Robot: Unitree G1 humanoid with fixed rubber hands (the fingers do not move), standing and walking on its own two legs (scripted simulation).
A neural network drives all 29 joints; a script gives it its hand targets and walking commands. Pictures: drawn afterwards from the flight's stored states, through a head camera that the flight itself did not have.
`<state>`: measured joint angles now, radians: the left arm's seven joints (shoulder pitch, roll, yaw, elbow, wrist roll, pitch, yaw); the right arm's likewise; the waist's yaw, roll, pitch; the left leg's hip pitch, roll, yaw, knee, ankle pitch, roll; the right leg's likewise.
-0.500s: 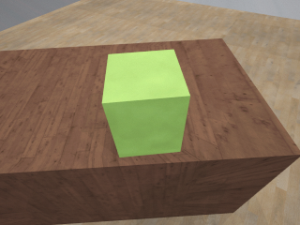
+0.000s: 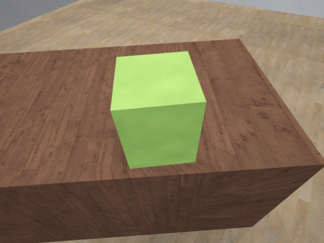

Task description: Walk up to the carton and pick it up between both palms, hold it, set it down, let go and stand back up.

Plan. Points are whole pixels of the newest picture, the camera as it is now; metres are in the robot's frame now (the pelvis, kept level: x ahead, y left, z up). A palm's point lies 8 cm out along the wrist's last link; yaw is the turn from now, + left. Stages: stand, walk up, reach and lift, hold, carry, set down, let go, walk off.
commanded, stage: stand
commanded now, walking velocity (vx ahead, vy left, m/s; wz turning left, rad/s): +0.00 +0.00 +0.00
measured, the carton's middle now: (157, 112) +0.45 +0.04 +0.06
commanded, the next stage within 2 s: reach and lift in 0.16 s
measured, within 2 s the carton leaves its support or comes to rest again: neither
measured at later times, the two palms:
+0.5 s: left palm (86, 241) +0.16 +0.22 -0.09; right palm (251, 230) +0.18 -0.20 -0.10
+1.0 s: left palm out of the picture +0.14 +0.22 -0.07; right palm out of the picture +0.14 -0.21 -0.07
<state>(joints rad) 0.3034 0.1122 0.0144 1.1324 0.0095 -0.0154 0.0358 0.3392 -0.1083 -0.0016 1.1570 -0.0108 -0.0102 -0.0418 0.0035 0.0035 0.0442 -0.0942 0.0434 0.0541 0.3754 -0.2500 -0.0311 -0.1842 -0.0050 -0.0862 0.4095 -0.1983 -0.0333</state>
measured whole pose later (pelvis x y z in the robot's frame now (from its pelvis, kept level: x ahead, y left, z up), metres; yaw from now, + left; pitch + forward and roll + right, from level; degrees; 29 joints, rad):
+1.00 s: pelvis -0.01 -0.01 +0.00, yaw +0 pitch -1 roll +0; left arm 0.22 0.20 0.07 0.21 -0.04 0.57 -0.04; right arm 0.27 -0.15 0.05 0.28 0.12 0.29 -0.04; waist 0.00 -0.01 0.09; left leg -0.13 0.08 0.08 0.39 -0.23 -0.05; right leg -0.20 0.03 -0.07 0.39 -0.17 -0.05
